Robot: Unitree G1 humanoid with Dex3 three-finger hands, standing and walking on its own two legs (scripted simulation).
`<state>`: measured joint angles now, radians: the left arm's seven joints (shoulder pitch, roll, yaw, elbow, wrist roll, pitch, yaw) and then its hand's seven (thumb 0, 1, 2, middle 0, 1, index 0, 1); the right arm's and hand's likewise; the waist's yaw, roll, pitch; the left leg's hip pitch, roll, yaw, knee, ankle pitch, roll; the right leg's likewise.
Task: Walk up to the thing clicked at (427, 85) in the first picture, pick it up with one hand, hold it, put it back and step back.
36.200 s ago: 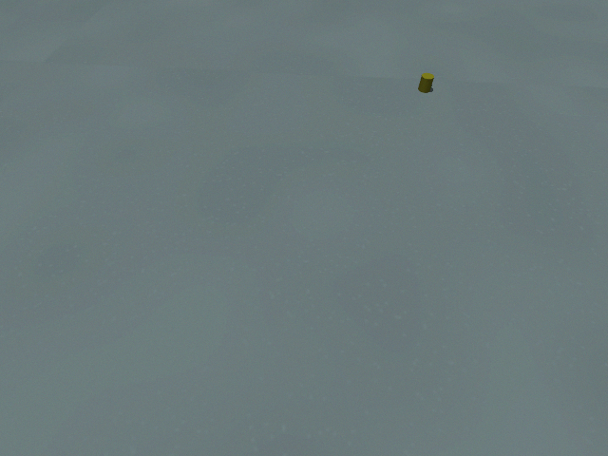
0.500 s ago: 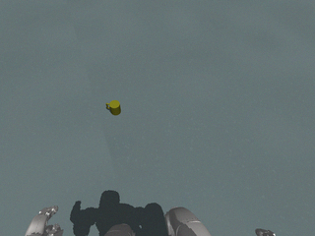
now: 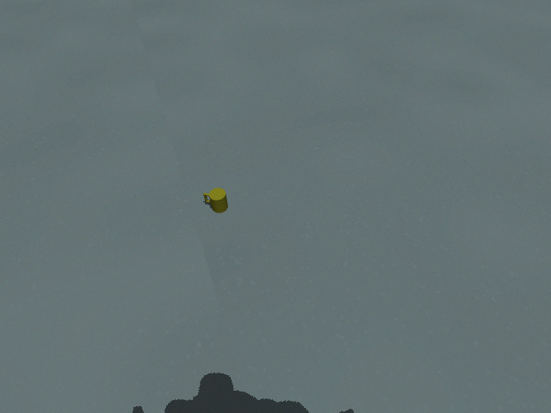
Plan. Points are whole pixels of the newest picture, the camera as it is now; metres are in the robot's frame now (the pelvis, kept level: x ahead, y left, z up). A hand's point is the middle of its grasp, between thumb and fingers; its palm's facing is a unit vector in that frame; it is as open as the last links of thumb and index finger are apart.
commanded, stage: step back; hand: left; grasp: from above
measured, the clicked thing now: (215, 199) +1.07 +0.32 -0.71
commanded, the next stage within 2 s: stand in 0.64 s
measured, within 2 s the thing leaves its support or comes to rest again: neither
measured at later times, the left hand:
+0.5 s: hand out of the picture +0.12 +0.24 -0.13, palm faces +0.06 -0.92 -0.38, open 7.4 cm
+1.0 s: hand out of the picture +0.13 +0.25 -0.14, palm faces +0.03 -0.94 -0.33, open 7.4 cm
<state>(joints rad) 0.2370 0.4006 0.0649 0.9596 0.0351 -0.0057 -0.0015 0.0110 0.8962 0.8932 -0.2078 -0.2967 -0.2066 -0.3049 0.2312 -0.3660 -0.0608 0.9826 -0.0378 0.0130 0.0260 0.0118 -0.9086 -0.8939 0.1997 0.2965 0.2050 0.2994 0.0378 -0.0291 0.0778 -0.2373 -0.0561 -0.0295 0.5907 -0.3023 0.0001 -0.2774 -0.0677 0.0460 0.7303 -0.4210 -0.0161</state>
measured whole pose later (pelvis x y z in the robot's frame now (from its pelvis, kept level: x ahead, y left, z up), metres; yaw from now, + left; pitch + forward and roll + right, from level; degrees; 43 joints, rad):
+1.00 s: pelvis +0.06 +0.00 +0.02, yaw +3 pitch -3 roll +0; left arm 0.10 0.35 -0.01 1.12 0.00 -0.03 -0.01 0.01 0.90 0.89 -0.21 -0.30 -0.20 -0.30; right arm 0.03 -0.33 0.00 1.09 0.00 -0.02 0.01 0.01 -0.91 -0.89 0.20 0.30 0.21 0.30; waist 0.02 0.00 0.07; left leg -0.16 0.01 -0.01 0.38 -0.17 -0.01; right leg -0.10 -0.02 -0.03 0.37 -0.22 0.01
